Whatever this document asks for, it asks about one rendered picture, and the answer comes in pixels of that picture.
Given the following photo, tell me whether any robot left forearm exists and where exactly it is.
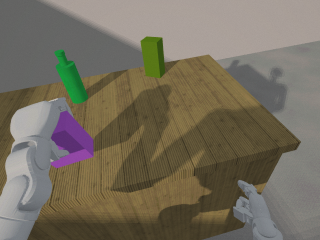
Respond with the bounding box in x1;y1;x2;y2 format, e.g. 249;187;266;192
0;136;52;240

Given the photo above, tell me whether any robot right forearm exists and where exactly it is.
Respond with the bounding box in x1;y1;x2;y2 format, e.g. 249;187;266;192
252;217;283;240

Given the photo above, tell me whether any table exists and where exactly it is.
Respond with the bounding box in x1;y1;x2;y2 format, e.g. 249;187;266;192
0;54;301;240

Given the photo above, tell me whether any robot right hand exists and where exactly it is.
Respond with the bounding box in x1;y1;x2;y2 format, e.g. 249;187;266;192
233;180;271;226

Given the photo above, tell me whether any sponge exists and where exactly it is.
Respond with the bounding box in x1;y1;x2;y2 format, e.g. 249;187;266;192
51;110;94;168

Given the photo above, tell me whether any robot left hand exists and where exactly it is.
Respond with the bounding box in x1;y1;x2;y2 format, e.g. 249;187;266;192
10;97;74;162

